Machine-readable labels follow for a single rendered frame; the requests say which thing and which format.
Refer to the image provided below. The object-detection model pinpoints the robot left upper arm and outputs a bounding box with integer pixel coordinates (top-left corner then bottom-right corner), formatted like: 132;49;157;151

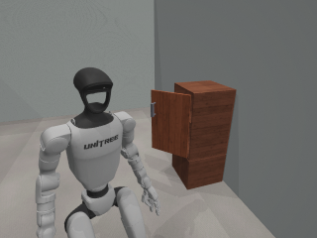
113;111;138;160

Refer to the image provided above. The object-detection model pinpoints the robot left hand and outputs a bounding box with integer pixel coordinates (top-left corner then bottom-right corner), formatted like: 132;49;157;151
141;185;161;216

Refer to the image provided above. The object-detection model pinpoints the handle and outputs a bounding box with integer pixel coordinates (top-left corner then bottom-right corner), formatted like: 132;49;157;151
151;102;156;117

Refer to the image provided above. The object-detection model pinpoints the humanoid robot torso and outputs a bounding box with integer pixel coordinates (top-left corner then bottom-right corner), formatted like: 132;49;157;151
65;111;123;219

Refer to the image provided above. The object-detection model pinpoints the cupboard door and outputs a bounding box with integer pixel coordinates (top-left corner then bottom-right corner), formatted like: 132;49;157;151
151;89;191;158

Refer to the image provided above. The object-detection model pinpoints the robot head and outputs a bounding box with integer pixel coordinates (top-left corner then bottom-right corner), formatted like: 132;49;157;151
70;67;114;129

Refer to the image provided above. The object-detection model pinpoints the left robot forearm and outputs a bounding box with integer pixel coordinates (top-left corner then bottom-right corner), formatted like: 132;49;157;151
128;143;152;189

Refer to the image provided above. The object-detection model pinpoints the right robot forearm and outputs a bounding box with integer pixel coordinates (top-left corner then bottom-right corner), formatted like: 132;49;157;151
35;175;56;238

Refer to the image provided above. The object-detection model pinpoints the robot right upper arm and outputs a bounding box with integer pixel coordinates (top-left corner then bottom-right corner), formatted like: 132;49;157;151
39;124;71;192

